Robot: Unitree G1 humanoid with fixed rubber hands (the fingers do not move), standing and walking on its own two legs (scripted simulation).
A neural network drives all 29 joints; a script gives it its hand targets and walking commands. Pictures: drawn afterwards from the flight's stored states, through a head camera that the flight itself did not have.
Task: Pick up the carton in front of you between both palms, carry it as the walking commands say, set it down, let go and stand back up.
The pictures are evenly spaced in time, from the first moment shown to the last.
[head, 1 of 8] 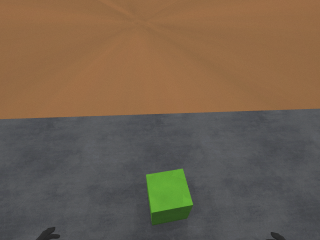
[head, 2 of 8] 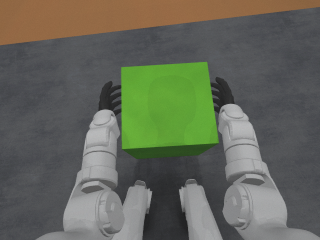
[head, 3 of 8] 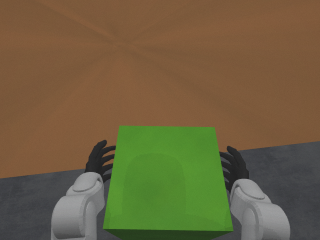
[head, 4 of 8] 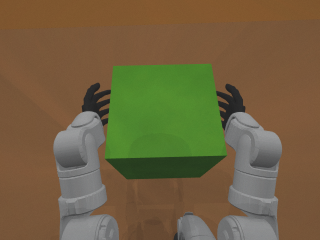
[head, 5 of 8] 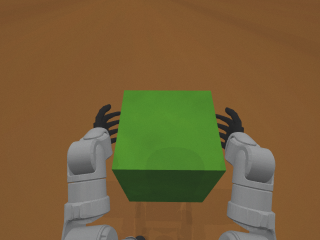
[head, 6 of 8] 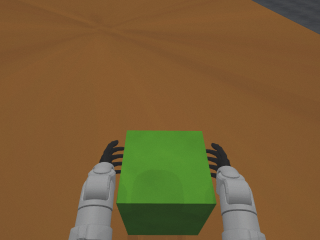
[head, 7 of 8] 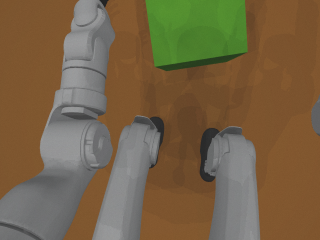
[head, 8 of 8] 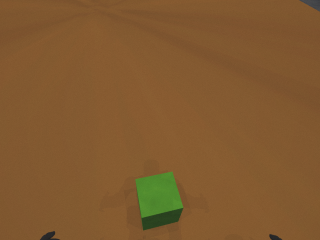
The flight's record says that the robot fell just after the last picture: no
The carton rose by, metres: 1.05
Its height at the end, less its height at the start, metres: +0.33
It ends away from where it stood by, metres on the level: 5.64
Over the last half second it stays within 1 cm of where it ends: yes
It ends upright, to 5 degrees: yes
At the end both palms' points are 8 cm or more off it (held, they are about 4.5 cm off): yes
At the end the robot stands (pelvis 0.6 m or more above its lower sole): yes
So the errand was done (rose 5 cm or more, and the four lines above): yes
